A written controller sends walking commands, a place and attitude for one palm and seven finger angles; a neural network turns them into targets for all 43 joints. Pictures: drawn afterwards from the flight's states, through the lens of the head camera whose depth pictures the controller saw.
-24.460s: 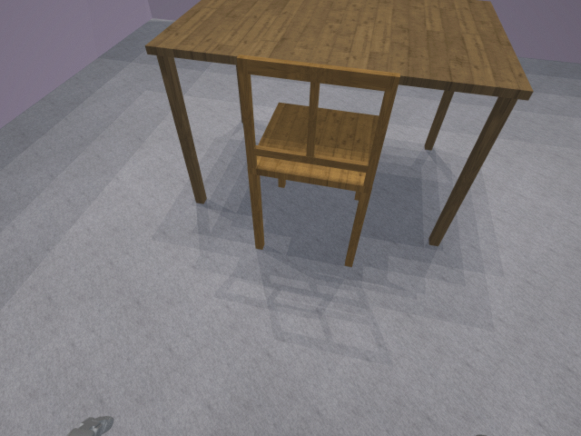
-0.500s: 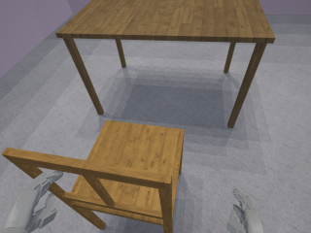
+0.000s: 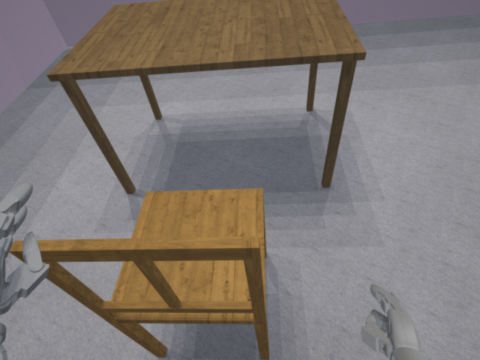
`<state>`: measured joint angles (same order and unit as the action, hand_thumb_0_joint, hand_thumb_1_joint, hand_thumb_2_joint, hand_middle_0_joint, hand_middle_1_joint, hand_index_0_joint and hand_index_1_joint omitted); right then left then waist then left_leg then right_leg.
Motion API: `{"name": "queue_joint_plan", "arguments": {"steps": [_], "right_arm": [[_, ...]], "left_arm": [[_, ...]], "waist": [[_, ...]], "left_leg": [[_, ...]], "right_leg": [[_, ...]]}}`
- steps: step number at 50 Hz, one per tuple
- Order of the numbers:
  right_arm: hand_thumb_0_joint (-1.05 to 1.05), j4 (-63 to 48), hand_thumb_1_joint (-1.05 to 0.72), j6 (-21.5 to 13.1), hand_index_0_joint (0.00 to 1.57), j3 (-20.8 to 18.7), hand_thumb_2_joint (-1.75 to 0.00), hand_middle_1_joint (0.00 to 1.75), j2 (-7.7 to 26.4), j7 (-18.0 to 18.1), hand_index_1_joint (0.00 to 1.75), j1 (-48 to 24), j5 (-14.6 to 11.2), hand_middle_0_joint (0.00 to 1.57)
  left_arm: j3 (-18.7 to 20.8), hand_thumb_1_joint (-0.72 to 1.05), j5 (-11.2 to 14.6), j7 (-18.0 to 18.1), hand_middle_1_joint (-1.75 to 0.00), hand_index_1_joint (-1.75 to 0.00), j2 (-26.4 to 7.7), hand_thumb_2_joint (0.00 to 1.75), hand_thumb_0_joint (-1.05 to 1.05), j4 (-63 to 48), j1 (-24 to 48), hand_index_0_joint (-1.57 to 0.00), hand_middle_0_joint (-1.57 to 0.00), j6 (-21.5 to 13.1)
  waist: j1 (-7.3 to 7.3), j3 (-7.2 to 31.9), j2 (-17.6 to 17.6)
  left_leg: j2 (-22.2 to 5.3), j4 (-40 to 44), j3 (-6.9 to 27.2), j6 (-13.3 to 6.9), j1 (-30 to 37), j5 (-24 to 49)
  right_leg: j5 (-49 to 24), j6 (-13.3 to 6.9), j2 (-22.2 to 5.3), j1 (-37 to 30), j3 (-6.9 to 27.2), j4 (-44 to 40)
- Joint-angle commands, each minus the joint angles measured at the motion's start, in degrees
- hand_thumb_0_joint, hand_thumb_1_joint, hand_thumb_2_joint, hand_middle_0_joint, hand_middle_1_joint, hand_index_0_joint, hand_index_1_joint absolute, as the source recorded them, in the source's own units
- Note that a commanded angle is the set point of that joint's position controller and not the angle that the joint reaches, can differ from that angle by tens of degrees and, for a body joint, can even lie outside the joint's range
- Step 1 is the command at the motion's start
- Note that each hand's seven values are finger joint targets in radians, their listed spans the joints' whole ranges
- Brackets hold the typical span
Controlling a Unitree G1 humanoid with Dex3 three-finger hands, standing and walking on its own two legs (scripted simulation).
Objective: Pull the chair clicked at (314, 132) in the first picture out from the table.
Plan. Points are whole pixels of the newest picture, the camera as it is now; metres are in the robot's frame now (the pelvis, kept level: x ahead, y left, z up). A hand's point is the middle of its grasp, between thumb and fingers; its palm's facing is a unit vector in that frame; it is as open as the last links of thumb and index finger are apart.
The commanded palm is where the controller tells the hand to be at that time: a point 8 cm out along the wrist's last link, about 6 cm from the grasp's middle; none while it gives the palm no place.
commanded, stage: step back with the hand held close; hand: left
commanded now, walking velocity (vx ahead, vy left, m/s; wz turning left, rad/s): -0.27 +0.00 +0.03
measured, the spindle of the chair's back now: (160, 284) +0.29 +0.19 -0.10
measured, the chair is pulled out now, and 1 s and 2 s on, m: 0.62 0.62 0.62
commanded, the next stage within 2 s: stop stepping back and stand still in 0.98 s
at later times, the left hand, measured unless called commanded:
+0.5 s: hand out of the picture +0.13 +0.29 +0.16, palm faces +0.43 -0.77 -0.47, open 7.4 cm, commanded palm +0.07 +0.33 +0.18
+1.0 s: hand out of the picture +0.08 +0.29 +0.17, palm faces +0.42 -0.74 -0.52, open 7.4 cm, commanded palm +0.01 +0.33 +0.18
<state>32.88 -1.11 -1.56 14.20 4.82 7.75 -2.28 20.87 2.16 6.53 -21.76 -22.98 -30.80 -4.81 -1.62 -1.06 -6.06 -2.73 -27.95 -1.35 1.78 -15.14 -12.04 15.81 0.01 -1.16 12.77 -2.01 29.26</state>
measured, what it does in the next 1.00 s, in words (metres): walks backwards: left foot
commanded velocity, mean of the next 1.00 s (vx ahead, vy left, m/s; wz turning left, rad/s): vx -0.34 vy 0.00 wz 0.02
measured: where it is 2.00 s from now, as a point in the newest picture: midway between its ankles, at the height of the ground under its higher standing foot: outside the picture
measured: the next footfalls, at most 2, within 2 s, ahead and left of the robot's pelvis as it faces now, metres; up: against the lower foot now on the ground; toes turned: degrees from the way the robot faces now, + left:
left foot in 0.94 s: -0.04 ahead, +0.15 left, +0.00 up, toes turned +0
right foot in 1.14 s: -0.12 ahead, -0.12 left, +0.00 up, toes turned -2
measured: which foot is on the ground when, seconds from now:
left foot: down 0.00-0.78, up 0.80-0.92, down 0.94-1.00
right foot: down 0.00-0.94, up 0.96-1.00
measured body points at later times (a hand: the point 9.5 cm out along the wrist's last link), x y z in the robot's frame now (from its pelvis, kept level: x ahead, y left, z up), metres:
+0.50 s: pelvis -0.07 +0.03 -0.01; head -0.06 +0.03 +0.44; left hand +0.10 +0.33 +0.18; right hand +0.10 -0.21 -0.10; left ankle +0.03 +0.14 -0.73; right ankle +0.00 -0.12 -0.74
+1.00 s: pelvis -0.13 +0.03 -0.01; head -0.08 +0.04 +0.44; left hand +0.06 +0.33 +0.19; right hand +0.05 -0.21 -0.10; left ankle -0.08 +0.15 -0.74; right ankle -0.08 -0.11 -0.72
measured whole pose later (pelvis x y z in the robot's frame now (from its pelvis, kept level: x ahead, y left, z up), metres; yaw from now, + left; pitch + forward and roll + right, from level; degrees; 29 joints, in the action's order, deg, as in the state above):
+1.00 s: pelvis -0.13 +0.03 -0.01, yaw +1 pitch +2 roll +1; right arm 38.1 -7.6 -2.7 10.5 5.0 8.7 0.3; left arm 27.2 1.7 9.0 -26.7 -30.5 -30.0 -14.2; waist -0.5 -3.5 2.5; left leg 0.6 -33.3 0.6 0.3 -21.8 -12.8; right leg 21.3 1.4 -2.1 25.7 1.3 41.8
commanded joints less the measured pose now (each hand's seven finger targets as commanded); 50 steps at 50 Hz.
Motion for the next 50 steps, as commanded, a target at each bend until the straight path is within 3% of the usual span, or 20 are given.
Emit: {"name": "queue_joint_plan", "arguments": {"steps": [1, 3, 7, 13, 16, 20, 23, 26, 28, 32, 35, 37, 39, 40, 41, 44, 46, 48, 49, 50], "right_arm": [[0.00, -10.0, -0.90, -1.4, 0.20, -1.3, -0.90, 0.30, 4.2, 1.2, 0.30, -5.4, 0.2, 0.20], [0.00, -9.7, -0.90, -2.0, 0.20, -1.0, -0.90, 0.30, 4.3, 2.0, 0.30, -4.7, 0.3, 0.20], [0.00, -8.8, -0.90, -4.1, 0.20, -1.1, -0.90, 0.30, 5.1, 2.9, 0.30, -3.9, 0.4, 0.20], [0.00, -7.6, -0.90, -6.8, 0.20, -1.1, -0.90, 0.30, 5.8, 2.9, 0.30, -2.3, 0.6, 0.20], [0.00, -6.8, -0.90, -7.3, 0.20, -1.2, -0.90, 0.30, 5.6, 2.5, 0.30, -1.2, 1.3, 0.20], [0.00, -5.2, -0.90, -7.5, 0.20, -0.7, -0.90, 0.30, 4.9, 2.1, 0.30, -0.9, 2.0, 0.20], [0.00, -6.3, -0.90, -7.5, 0.20, -0.5, -0.90, 0.30, 5.1, 2.4, 0.30, -1.5, 1.7, 0.20], [0.00, -8.2, -0.90, -8.4, 0.20, -0.8, -0.90, 0.30, 5.8, 2.6, 0.30, -2.8, 1.3, 0.20], [0.00, -7.9, -0.90, -8.4, 0.20, -1.0, -0.90, 0.30, 5.2, 2.4, 0.30, -2.2, 1.1, 0.20], [0.00, -6.3, -0.90, -9.9, 0.20, -1.4, -0.90, 0.30, 6.0, 1.8, 0.30, -1.8, 1.7, 0.20], [0.00, -6.6, -0.90, -10.9, 0.20, -2.0, -0.90, 0.30, 6.1, 1.2, 0.30, -1.7, 1.6, 0.20], [0.00, -5.7, -0.90, -10.7, 0.20, -2.5, -0.90, 0.30, 5.7, 1.1, 0.30, -1.0, 2.0, 0.20], [0.00, -3.8, -0.90, -10.1, 0.20, -2.5, -0.90, 0.30, 3.9, 0.6, 0.30, -0.1, 2.3, 0.20], [0.00, -2.9, -0.90, -9.6, 0.20, -2.4, -0.90, 0.30, 3.1, 0.1, 0.30, 0.0, 2.5, 0.20], [0.00, -2.8, -0.90, -9.2, 0.20, -2.3, -0.90, 0.30, 2.8, -0.1, 0.30, -0.9, 2.6, 0.20], [0.00, -3.0, -0.90, -9.1, 0.20, -1.3, -0.90, 0.30, 2.4, 0.7, 0.30, -2.5, 2.3, 0.20], [0.00, -3.5, -0.90, -9.3, 0.20, -2.9, -0.90, 0.30, 4.7, 1.2, 0.30, -2.6, 2.3, 0.20], [0.00, -3.9, -0.90, -9.6, 0.20, -3.9, -0.90, 0.30, 3.6, 0.2, 0.30, -1.4, 2.4, 0.20], [0.00, -3.7, -0.90, -10.1, 0.20, -3.6, -0.90, 0.30, 3.7, -0.1, 0.30, -1.4, 3.3, 0.20], [0.00, -3.2, -0.90, -10.5, 0.20, -3.4, -0.90, 0.30, 3.9, -0.3, 0.30, -1.0, 3.5, 0.20]], "left_arm": [[12.5, 0.90, 0.6, 2.5, -0.30, -0.30, -15.2, 0.90, 0.00, -16.5, -3.4, -0.20, -0.20, -5.3], [12.9, 0.90, 0.7, 3.2, -0.30, -0.30, -15.8, 0.90, 0.00, -18.1, -2.7, -0.20, -0.20, -5.9], [12.3, 0.90, 0.6, 3.9, -0.30, -0.30, -15.3, 0.90, 0.00, -16.9, -2.3, -0.20, -0.20, -6.8], [8.8, 0.90, 0.1, 4.1, -0.30, -0.30, -11.7, 0.90, 0.00, -13.6, -0.5, -0.20, -0.20, -7.0], [8.5, 0.90, -0.2, 4.3, -0.30, -0.30, -12.3, 0.90, 0.00, -14.8, 1.9, -0.20, -0.20, -7.1], [9.0, 0.90, -0.3, 5.2, -0.30, -0.30, -13.2, 0.90, 0.00, -17.1, 4.5, -0.20, -0.20, -6.9], [10.0, 0.90, 0.1, 5.3, -0.30, -0.30, -13.5, 0.90, 0.00, -19.2, 3.2, -0.20, -0.20, -7.4], [12.3, 0.90, -0.7, 5.2, -0.30, -0.30, -13.6, 0.90, 0.00, -20.1, 2.1, -0.20, -0.20, -8.7], [12.7, 0.90, -0.2, 4.6, -0.30, -0.30, -14.0, 0.90, 0.00, -18.8, -0.3, -0.20, -0.20, -9.4], [13.6, 0.90, 0.1, 3.3, -0.30, -0.30, -14.6, 0.90, 0.00, -17.3, -1.6, -0.20, -0.20, -11.1], [12.8, 0.90, 0.6, 2.5, -0.30, -0.30, -14.0, 0.90, 0.00, -20.1, -0.3, -0.20, -0.20, -12.2], [14.8, 0.90, 1.0, 2.9, -0.30, -0.30, -16.3, 0.90, 0.00, -19.5, -2.0, -0.20, -0.20, -12.2], [13.1, 0.90, 1.0, 3.7, -0.30, -0.30, -15.6, 0.90, 0.00, -19.2, -0.5, -0.20, -0.20, -11.7], [13.0, 0.90, 0.6, 4.4, -0.30, -0.30, -15.5, 0.90, 0.00, -18.5, 1.0, -0.20, -0.20, -11.2], [12.5, 0.90, 0.5, 4.5, -0.30, -0.30, -14.7, 0.90, 0.00, -18.8, 1.9, -0.20, -0.20, -10.9], [13.3, 0.90, -0.2, 4.6, -0.30, -0.30, -15.0, 0.90, 0.00, -17.8, 2.7, -0.20, -0.20, -11.6], [13.4, 0.90, -0.6, 4.3, -0.30, -0.30, -14.1, 0.90, 0.00, -19.4, 0.6, -0.20, -0.20, -12.7], [13.4, 0.90, 0.3, 3.3, -0.30, -0.30, -12.8, 0.90, 0.00, -15.8, -4.2, -0.20, -0.20, -12.5], [13.8, 0.90, 0.6, 3.1, -0.30, -0.30, -14.0, 0.90, 0.00, -20.1, -2.6, -0.20, -0.20, -12.6], [13.3, 0.90, 0.7, 2.9, -0.30, -0.30, -13.9, 0.90, 0.00, -23.3, -1.1, -0.20, -0.20, -13.0]], "waist": [[3.07, 8.0, 4.0], [3.16, 8.5, -1.3], [2.90, 7.7, -3.7], [2.32, 2.8, 1.4], [2.07, 2.3, 8.5], [1.57, 5.3, 10.3], [1.65, 5.1, 2.8], [1.98, 4.5, -8.9], [2.04, 5.1, -7.0], [2.08, 2.8, -6.6], [2.23, 6.4, -1.3], [2.01, 5.9, 3.0], [1.41, 8.1, 14.0], [1.13, 9.9, 17.5], [1.01, 10.0, 17.9], [0.41, 5.7, 13.1], [1.64, 8.3, -1.2], [1.63, 12.0, -8.6], [1.39, 11.5, -11.5], [1.39, 11.2, -10.1]], "left_leg": [[-4.0, 3.8, 3.3, -4.0, 2.6, 12.9], [-5.2, 6.5, 4.9, -4.3, 1.3, 10.8], [-6.3, 9.9, 6.1, -4.8, -4.8, -2.6], [-5.6, 9.2, 6.7, -4.9, -12.2, -20.1], [-2.4, 1.3, 5.0, -3.6, -6.6, -17.7], [-0.3, -7.3, 3.5, -2.7, 1.6, -10.3], [-3.5, 2.1, 8.5, -3.7, -2.0, -15.1], [-11.9, 18.2, 17.3, -7.4, -21.5, -31.6], [-11.3, 14.1, 15.4, -7.6, -19.0, -23.1], [-10.1, 11.1, 13.0, -7.6, -19.4, -21.2], [-7.1, 6.8, 10.0, -5.4, -15.1, -23.3], [-2.5, -0.8, 6.7, -3.5, -10.0, -22.2], [3.2, -21.2, 1.8, -0.7, -1.5, -12.3], [3.8, -27.3, 2.0, -0.6, -1.9, -9.4], [3.5, -28.0, 3.9, -1.0, -3.5, -10.6], [1.7, -3.8, 4.3, -2.2, -3.3, -3.7], [-9.8, 7.4, 14.1, -6.3, -1.8, 22.9], [-16.0, 6.5, 15.2, -10.5, 0.7, 33.7], [-16.9, 6.4, 16.2, -11.6, -0.8, 37.8], [-16.5, 4.1, 15.0, -11.4, 0.5, 42.6]], "right_leg": [[-13.3, -0.8, -5.9, -0.4, 4.4, -5.0], [-9.7, -0.1, -4.6, -1.6, 3.3, -3.4], [-4.0, 0.3, -3.6, -3.8, 2.5, -1.2], [6.6, 0.1, -3.5, -0.1, 4.6, -3.6], [13.3, -1.5, -6.0, 8.9, 8.6, -11.3], [9.4, -4.1, -9.7, 16.0, 9.7, -11.8], [11.4, -2.1, -5.7, 12.6, 6.5, -6.6], [6.3, 1.0, 0.9, -5.1, 1.2, 11.0], [2.7, 0.6, 0.1, -4.2, 1.9, 10.2], [2.0, 0.0, 0.0, -2.9, 2.3, 5.8], [7.5, -1.5, -0.3, 1.1, 4.0, 2.7], [14.1, -4.4, -4.1, 9.8, 10.3, -5.8], [9.4, -9.4, -15.0, 18.5, 20.9, -14.7], [0.0, -11.0, -18.8, 16.3, 20.7, -14.7], [-9.2, -11.1, -18.8, 13.2, 17.5, -12.3], [-19.7, -5.2, -12.1, 7.5, 9.7, -3.5], [-12.5, 0.5, -2.3, 4.5, 3.8, 9.1], [12.4, 0.9, -0.5, 8.3, 3.3, 20.4], [13.3, 0.8, -0.7, 8.0, 3.8, 21.9], [10.7, 0.5, -1.0, 7.3, 4.1, 19.0]]}}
